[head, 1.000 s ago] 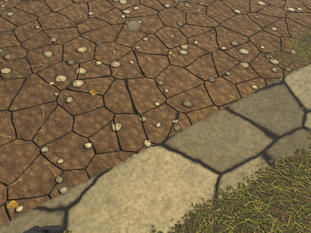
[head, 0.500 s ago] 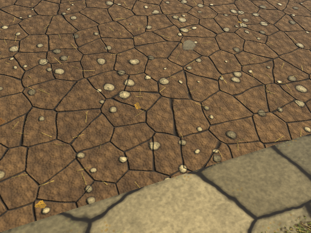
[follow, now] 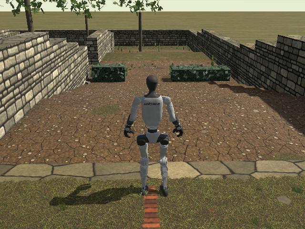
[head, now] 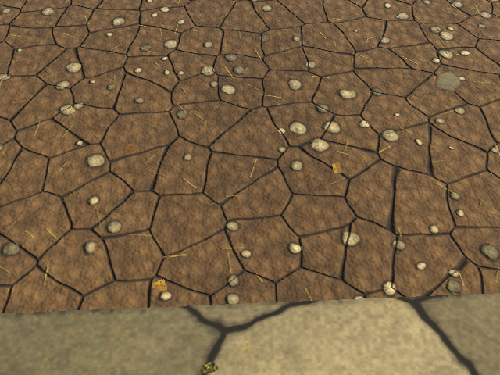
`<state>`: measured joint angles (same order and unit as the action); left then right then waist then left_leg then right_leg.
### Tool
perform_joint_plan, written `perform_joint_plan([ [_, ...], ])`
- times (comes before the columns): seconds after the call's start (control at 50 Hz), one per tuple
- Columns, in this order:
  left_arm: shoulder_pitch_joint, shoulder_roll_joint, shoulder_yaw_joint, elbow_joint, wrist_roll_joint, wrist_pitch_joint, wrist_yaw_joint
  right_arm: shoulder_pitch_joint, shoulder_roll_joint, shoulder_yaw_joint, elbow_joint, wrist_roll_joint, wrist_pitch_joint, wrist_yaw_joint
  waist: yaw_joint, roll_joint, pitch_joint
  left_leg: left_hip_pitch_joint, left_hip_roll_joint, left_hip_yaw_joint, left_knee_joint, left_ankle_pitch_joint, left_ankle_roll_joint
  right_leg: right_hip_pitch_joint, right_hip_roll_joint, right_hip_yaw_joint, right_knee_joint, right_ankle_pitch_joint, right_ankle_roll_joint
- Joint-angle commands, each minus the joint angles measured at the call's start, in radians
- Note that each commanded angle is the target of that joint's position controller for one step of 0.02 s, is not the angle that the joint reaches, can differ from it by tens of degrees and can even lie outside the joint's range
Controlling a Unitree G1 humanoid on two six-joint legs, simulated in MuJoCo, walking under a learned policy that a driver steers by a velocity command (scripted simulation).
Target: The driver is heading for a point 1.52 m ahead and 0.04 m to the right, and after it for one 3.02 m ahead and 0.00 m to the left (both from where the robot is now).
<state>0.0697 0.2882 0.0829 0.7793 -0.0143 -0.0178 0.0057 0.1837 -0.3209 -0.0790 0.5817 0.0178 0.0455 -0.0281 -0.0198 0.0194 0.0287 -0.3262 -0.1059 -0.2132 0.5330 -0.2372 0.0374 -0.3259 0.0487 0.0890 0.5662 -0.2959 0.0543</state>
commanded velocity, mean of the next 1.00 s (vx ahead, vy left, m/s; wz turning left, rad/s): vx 0.33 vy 0.00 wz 0.28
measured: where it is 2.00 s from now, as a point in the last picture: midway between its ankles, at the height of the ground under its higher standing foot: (170, 251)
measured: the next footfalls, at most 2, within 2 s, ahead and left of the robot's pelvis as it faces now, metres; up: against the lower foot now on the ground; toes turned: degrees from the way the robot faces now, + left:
right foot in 0.02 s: +0.05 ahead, -0.13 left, +0.00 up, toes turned +6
left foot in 0.46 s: +0.08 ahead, +0.16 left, +0.00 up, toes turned +14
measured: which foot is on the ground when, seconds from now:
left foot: down 0.00-0.02, up 0.04-0.44, down 0.46-0.96, up 0.98-1.00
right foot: up 0.00-0.00, down 0.02-0.46, up 0.48-0.92, down 0.94-1.00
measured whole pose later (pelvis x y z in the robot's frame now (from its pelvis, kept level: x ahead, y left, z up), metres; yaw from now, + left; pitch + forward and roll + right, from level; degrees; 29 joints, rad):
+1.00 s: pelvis +0.32 +0.09 -0.02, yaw +14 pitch +3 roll -1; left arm 0.02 0.28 0.03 0.70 -0.01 -0.10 -0.06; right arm 0.43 -0.30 -0.05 0.79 0.01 -0.04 -0.02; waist -0.06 0.01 0.05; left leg -0.07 -0.01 -0.07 0.85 -0.54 0.02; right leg -0.53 0.03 -0.06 0.59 -0.12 -0.08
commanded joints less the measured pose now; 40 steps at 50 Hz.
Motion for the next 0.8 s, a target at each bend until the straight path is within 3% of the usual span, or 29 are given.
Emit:
perform_joint_plan([
  [0.02, 0.087, 0.152, 0.045, -0.044, 0.011, -0.022, -0.006, -0.035, -0.121, -0.036, -0.088, 0.008, -0.004, -0.007, 0.047, 0.077, -0.16, 0.052, 0.165, -0.237, 0.018, 0.168, 0.079, 0.193, -0.117, 0.055, -0.222, 0.223, -0.065],
  [0.04, 0.071, 0.21, 0.053, -0.062, 0.025, -0.012, 0.003, 0.037, -0.056, -0.019, -0.08, -0.011, -0.005, -0.003, -0.008, -0.172, -0.166, -0.101, 0.025, -0.062, 0.251, -0.239, 0.018, 0.296, -0.33, 0.251, -0.236, 0.432, -0.156],
  [0.06, 0.075, 0.225, 0.054, -0.057, 0.053, -0.01, -0.002, 0.032, -0.131, -0.043, -0.109, -0.006, -0.016, -0.002, -0.01, -0.323, -0.113, -0.27, -0.032, 0.045, 0.443, -0.458, -0.034, 0.232, -0.465, 0.44, -0.251, 0.542, -0.325],
  [0.08, 0.034, 0.173, 0.041, -0.083, 0.042, -0.014, 0.002, 0.051, -0.199, -0.064, -0.085, -0.011, -0.019, -0.001, -0.01, -0.213, -0.096, -0.289, 0.038, 0.035, 0.599, -0.394, -0.067, 0.218, -0.456, 0.377, -0.244, 0.516, -0.346],
  [0.1, -0.008, 0.128, 0.029, -0.091, 0.032, -0.011, 0.008, 0.051, -0.206, -0.072, -0.063, -0.006, -0.015, 0.002, -0.019, -0.165, -0.079, -0.294, 0.052, 0.047, 0.649, -0.32, -0.084, 0.205, -0.382, 0.264, -0.228, 0.471, -0.297],
  [0.12, -0.01, 0.115, 0.024, -0.095, 0.02, -0.006, 0.015, 0.062, -0.176, -0.067, -0.044, -0.004, -0.004, 0.001, -0.016, -0.137, -0.085, -0.317, 0.069, 0.069, 0.672, -0.249, -0.097, 0.227, -0.322, 0.194, -0.24, 0.307, -0.254],
  [0.14, 0.009, 0.112, 0.021, -0.09, 0.008, -0.004, 0.022, 0.045, -0.147, -0.056, -0.053, -0.003, 0.001, 0.006, 0.008, -0.145, -0.067, -0.365, 0.085, 0.084, 0.687, -0.183, -0.107, 0.243, -0.308, 0.174, -0.267, 0.18, -0.251],
  [0.2, 0.102, 0.137, 0.024, -0.077, 0.012, -0.002, 0.036, -0.044, -0.098, -0.032, -0.096, 0.013, -0.009, 0.025, 0.076, -0.186, -0.039, -0.424, 0.119, 0.156, 0.588, -0.114, -0.112, 0.29, -0.295, 0.138, -0.35, -0.075, -0.25],
  [0.26, 0.155, 0.164, 0.032, -0.071, 0.011, -0.017, 0.032, -0.091, -0.072, -0.016, -0.119, 0.001, -0.028, 0.031, 0.108, -0.167, -0.043, -0.403, 0.152, 0.171, 0.451, -0.108, -0.108, 0.323, -0.325, 0.119, -0.376, -0.097, -0.258],
  [0.32, 0.148, 0.184, 0.035, -0.065, 0.004, -0.031, 0.01, -0.073, -0.035, 0.004, -0.113, -0.002, -0.051, 0.04, 0.092, -0.17, -0.022, -0.238, 0.156, 0.217, 0.277, -0.116, -0.074, 0.218, -0.316, 0.043, -0.395, -0.062, -0.253],
  [0.38, 0.162, 0.202, 0.036, -0.045, -0.013, -0.041, -0.017, -0.043, -0.051, 0.003, -0.096, 0.005, -0.064, 0.048, 0.072, -0.173, 0.005, -0.08, 0.136, 0.258, 0.117, -0.109, -0.034, 0.143, -0.317, 0.009, -0.376, -0.04, -0.251],
  [0.42, 0.152, 0.197, 0.03, -0.034, -0.029, -0.037, -0.029, 0.049, -0.053, -0.004, -0.057, 0.005, -0.067, 0.049, 0.009, -0.14, -0.007, 0.114, 0.1, 0.295, -0.037, -0.004, -0.001, 0.066, -0.309, -0.022, -0.297, -0.027, -0.228],
  [0.44, 0.165, 0.16, 0.014, -0.026, -0.021, -0.04, -0.033, 0.142, -0.081, -0.02, -0.025, 0.009, -0.065, 0.042, -0.037, -0.106, -0.046, 0.271, 0.082, 0.289, -0.057, -0.007, 0.018, -0.001, -0.281, -0.056, -0.198, 0.027, -0.2],
  [0.46, 0.146, 0.09, -0.012, -0.035, 0.0, -0.047, -0.037, 0.262, -0.129, -0.039, -0.005, 0.008, -0.065, 0.033, -0.099, 0.005, -0.113, 0.445, 0.192, 0.132, -0.1, -0.017, 0.052, -0.104, -0.206, -0.151, 0.062, 0.033, -0.135],
  [0.48, 0.128, 0.028, -0.035, -0.11, 0.018, -0.068, -0.039, 0.317, -0.273, -0.061, -0.021, -0.007, -0.067, 0.027, -0.087, 0.324, -0.171, 0.61, 0.456, -0.345, -0.22, -0.129, 0.206, -0.43, -0.07, -0.204, 0.434, -0.23, -0.058],
  [0.5, 0.078, 0.131, -0.007, -0.112, -0.011, -0.083, -0.035, 0.324, -0.214, -0.049, -0.02, -0.007, -0.087, 0.038, -0.121, 0.199, -0.151, 0.547, 0.504, -0.488, -0.296, -0.25, 0.288, -0.544, -0.084, -0.069, 0.618, -0.281, -0.062],
  [0.52, 0.07, 0.163, 0.005, -0.116, -0.034, -0.088, -0.04, 0.279, -0.163, -0.028, -0.018, -0.014, -0.103, 0.044, -0.085, 0.167, -0.064, 0.488, 0.475, -0.391, -0.303, -0.29, 0.264, -0.589, -0.131, -0.045, 0.658, -0.197, -0.089],
  [0.54, 0.08, 0.15, 0.002, -0.1, -0.031, -0.088, -0.041, 0.232, -0.121, -0.015, -0.021, -0.015, -0.112, 0.047, -0.06, 0.133, -0.019, 0.42, 0.424, -0.289, -0.313, -0.256, 0.238, -0.571, -0.162, -0.047, 0.635, -0.099, -0.098],
  [0.58, 0.096, 0.138, 0.004, -0.083, -0.001, -0.083, -0.044, 0.157, -0.087, 0.0, -0.026, -0.016, -0.116, 0.046, -0.01, 0.108, 0.029, 0.308, 0.358, -0.146, -0.353, -0.059, 0.197, -0.493, -0.19, -0.041, 0.541, 0.03, -0.086],
  [0.62, 0.108, 0.11, -0.004, -0.065, 0.005, -0.074, -0.047, 0.145, -0.094, -0.002, -0.018, -0.021, -0.123, 0.039, 0.009, 0.089, 0.019, 0.282, 0.33, -0.058, -0.378, 0.125, 0.19, -0.458, -0.177, -0.062, 0.495, 0.126, -0.062],
  [0.68, 0.046, 0.076, -0.019, -0.076, 0.01, -0.066, -0.045, 0.171, -0.101, -0.005, 0.02, -0.015, -0.127, 0.029, 0.001, 0.048, 0.025, 0.279, 0.304, 0.044, -0.386, 0.274, 0.177, -0.448, -0.159, -0.071, 0.326, 0.249, -0.031],
  [0.74, -0.063, 0.048, -0.036, -0.105, 0.002, -0.073, -0.055, 0.211, -0.12, -0.01, 0.059, -0.011, -0.126, 0.021, -0.036, 0.06, 0.05, 0.249, 0.285, 0.108, -0.402, 0.271, 0.155, -0.374, -0.125, -0.098, 0.13, 0.382, -0.03],
  [0.8, -0.153, 0.049, -0.041, -0.137, -0.005, -0.081, -0.071, 0.26, -0.134, -0.016, 0.101, -0.002, -0.124, 0.019, -0.059, 0.053, 0.086, 0.278, 0.312, 0.11, -0.404, 0.245, 0.155, -0.344, -0.102, -0.101, 0.015, 0.419, -0.053],
])
Keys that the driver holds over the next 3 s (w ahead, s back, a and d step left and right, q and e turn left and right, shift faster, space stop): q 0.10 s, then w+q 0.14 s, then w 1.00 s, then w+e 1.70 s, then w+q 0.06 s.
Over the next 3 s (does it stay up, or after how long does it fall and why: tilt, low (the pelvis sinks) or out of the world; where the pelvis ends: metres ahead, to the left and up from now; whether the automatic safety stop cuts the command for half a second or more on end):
stays up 1.33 0.05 -0.05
